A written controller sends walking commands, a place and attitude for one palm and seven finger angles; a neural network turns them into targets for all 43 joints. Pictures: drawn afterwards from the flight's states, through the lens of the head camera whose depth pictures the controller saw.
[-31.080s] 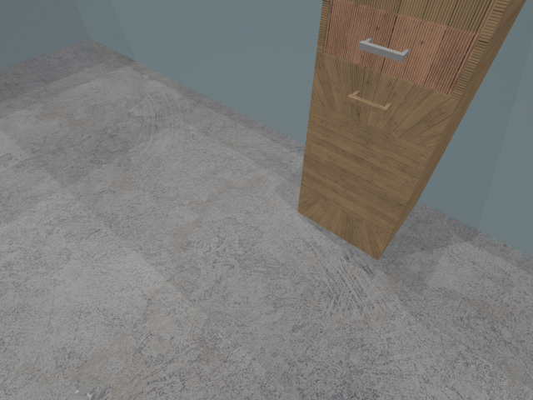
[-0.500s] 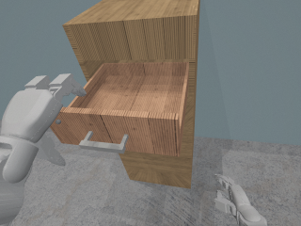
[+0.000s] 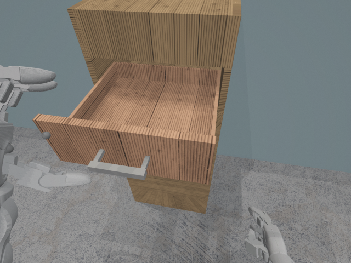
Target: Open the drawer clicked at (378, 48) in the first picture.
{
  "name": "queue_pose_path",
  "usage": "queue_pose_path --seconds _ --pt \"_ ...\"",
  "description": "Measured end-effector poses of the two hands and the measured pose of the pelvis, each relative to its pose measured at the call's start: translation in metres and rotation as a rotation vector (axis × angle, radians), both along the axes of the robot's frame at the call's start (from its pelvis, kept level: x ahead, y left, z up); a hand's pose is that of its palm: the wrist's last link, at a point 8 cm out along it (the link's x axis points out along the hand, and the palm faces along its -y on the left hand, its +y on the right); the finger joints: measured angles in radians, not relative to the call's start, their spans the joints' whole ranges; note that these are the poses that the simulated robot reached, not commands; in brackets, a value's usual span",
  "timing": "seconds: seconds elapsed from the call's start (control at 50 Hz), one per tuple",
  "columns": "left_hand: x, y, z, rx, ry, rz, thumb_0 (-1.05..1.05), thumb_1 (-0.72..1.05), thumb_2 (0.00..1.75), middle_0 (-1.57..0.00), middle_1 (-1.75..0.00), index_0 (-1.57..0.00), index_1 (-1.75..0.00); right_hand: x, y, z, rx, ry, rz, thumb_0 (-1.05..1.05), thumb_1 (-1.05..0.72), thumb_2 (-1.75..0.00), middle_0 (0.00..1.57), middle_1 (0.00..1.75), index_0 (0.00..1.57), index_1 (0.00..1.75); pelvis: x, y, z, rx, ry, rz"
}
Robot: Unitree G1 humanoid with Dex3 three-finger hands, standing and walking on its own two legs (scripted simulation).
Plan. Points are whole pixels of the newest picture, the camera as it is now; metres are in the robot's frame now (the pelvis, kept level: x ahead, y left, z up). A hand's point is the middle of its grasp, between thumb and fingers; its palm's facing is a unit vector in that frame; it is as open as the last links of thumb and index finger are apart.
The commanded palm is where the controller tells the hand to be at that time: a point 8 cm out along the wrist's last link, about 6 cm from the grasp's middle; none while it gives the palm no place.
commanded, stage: draw the hand back to the body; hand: left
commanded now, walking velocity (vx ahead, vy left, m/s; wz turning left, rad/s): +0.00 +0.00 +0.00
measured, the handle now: (120, 163) +0.28 +0.17 +0.10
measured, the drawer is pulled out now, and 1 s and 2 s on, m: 0.27 0.27 0.27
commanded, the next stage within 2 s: step back with the hand held close in 0.80 s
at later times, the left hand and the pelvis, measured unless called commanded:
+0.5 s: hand (25, 117) +0.22 +0.24 +0.29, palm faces +0.51 -0.78 -0.37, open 9.5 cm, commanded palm +0.16 +0.28 +0.29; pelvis +0.03 +0.01 +0.00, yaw -1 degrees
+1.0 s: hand (23, 117) +0.21 +0.23 +0.29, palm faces +0.54 -0.74 -0.39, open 7.4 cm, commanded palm +0.15 +0.28 +0.29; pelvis +0.02 +0.00 +0.00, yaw +0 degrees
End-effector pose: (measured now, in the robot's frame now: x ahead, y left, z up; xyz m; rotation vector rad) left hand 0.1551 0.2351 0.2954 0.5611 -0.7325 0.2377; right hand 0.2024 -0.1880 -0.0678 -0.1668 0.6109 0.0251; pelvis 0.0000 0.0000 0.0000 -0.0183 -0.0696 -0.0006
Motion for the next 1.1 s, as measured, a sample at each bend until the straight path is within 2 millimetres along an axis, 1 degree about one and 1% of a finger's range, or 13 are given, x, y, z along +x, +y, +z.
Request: queue_pose_path --seconds 0.04,0.1,0.2,0.3,0.4,0.48,0.54,0.62,0.7,0.8,0.94,1.02,1.1 --pt "0.002 0.009 0.0 -0.075 -0.062 0.013 -0.01 -0.34 0.37 -0.31 -1.1 -0.31 -1.1 -0.01 -0.005 -0.004 -0.02 0.036 -0.015 0.01 -0.91 -0.9 0.2 0.3 0.2 0.3 0.003 0.0 0.001 0.0 -0.005 -0.001" --pt "0.011 0.019 -0.005 -0.14 -0.079 0.035 -0.01 -0.26 0.4 -0.3 -1.04 -0.3 -1.04 -0.023 -0.014 -0.011 -0.044 0.082 -0.038 0.01 -0.91 -0.9 0.2 0.3 0.2 0.3 0.008 0.001 0.002 0.001 -0.007 -0.005" --pt "0.022 0.017 -0.01 -0.12 -0.025 0.021 -0.01 -0.1 0.47 -0.29 -0.94 -0.28 -0.94 -0.031 -0.027 -0.015 -0.06 0.107 -0.085 0.01 -0.91 -0.9 0.2 0.3 0.2 0.3 0.016 0.005 0.002 0.002 0.002 -0.019" --pt "0.021 0.015 -0.003 -0.03 -0.012 0.018 -0.01 0.06 0.55 -0.27 -0.83 -0.27 -0.83 -0.022 -0.032 -0.013 -0.053 0.088 -0.118 0.01 -0.91 -0.9 0.2 0.3 0.2 0.3 0.022 0.008 0.002 0.001 0.01 -0.025" --pt "0.02 0.026 0.006 -0.001 -0.024 0.081 0.0 0.23 0.62 -0.26 -0.72 -0.26 -0.72 -0.006 -0.028 -0.012 -0.028 0.066 -0.119 0.01 -0.91 -0.9 0.2 0.3 0.2 0.3 0.025 0.008 0.002 0.002 0.016 -0.023" --pt "0.019 0.037 0.003 -0.03 -0.007 0.138 0.0 0.37 0.68 -0.25 -0.63 -0.25 -0.63 0.005 -0.023 -0.01 -0.012 0.053 -0.105 0.01 -0.91 -0.9 0.2 0.3 0.2 0.3 0.026 0.007 0.003 0.002 0.02 -0.02" --pt "0.018 0.041 -0.002 -0.057 0.013 0.166 0.0 0.48 0.73 -0.24 -0.56 -0.24 -0.56 0.011 -0.02 -0.008 -0.009 0.045 -0.09 0.01 -0.91 -0.9 0.2 0.3 0.2 0.3 0.027 0.005 0.003 0.002 0.02 -0.016" --pt "0.015 0.04 -0.007 -0.084 0.024 0.176 0.0 0.62 0.79 -0.23 -0.47 -0.23 -0.47 0.017 -0.018 -0.006 -0.016 0.036 -0.069 0.01 -0.91 -0.9 0.2 0.3 0.2 0.3 0.027 0.003 0.002 0.002 0.018 -0.01" --pt "0.012 0.037 -0.007 -0.088 0.014 0.175 0.0 0.74 0.84 -0.23 -0.4 -0.22 -0.39 0.019 -0.019 -0.004 -0.023 0.03 -0.058 0.01 -0.91 -0.9 0.2 0.3 0.2 0.3 0.027 0.001 0.002 0.002 0.015 -0.007" --pt "0.012 0.036 -0.003 -0.082 -0.001 0.176 0.01 0.83 0.87 -0.22 -0.34 -0.22 -0.34 0.017 -0.021 -0.004 -0.023 0.033 -0.06 0.01 -0.91 -0.9 0.2 0.3 0.2 0.3 0.026 -0.001 0.003 0.003 0.01 -0.007" --pt "0.014 0.034 -0.002 -0.068 0.004 0.174 0.01 0.87 0.89 -0.22 -0.31 -0.21 -0.31 0.007 -0.027 -0.008 -0.018 0.051 -0.077 0.01 -0.91 -0.9 0.2 0.3 0.2 0.3 0.023 -0.003 0.003 0.003 0.013 -0.009" --pt "0.016 0.036 0.006 0.018 -0.021 0.179 0.01 0.88 0.9 -0.22 -0.31 -0.21 -0.3 -0.003 -0.033 -0.01 -0.028 0.079 -0.097 0.01 -0.91 -0.9 0.2 0.3 0.2 0.3 0.019 -0.003 0.002 -0.003 0.052 -0.008" --pt "0.022 0.034 -0.001 0.061 0.017 0.146 0.01 0.88 0.9 -0.21 -0.3 -0.21 -0.3 -0.02 -0.044 -0.012 -0.05 0.113 -0.149 0.01 -0.91 -0.9 0.2 0.3 0.2 0.3 0.011 0.001 0.001 -0.006 0.083 -0.016"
